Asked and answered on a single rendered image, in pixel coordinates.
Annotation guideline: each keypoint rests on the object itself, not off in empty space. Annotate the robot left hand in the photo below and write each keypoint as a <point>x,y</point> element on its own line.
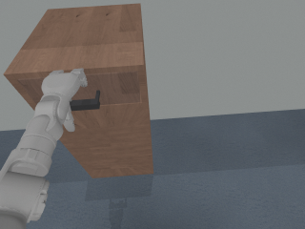
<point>66,84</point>

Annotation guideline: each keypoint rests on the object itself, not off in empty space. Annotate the left robot forearm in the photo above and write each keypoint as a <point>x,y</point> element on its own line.
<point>33,153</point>

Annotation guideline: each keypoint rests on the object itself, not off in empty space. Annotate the cabinet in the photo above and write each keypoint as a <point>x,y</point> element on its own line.
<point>116,139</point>

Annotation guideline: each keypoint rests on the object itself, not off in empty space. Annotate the drawer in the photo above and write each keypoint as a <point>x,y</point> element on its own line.
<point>115,88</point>

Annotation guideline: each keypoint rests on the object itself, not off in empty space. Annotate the left robot upper arm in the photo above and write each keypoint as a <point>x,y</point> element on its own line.
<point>22,199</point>

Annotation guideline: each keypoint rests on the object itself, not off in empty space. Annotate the handle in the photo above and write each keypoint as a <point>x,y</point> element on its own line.
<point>86,104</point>

